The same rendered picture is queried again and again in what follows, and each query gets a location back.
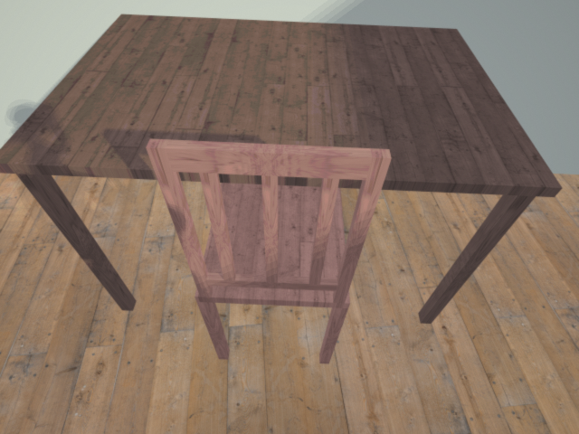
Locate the chair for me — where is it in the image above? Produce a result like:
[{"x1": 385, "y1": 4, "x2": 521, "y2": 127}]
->
[{"x1": 146, "y1": 138, "x2": 392, "y2": 363}]

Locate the table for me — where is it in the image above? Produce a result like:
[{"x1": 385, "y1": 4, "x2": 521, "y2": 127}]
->
[{"x1": 0, "y1": 14, "x2": 562, "y2": 324}]

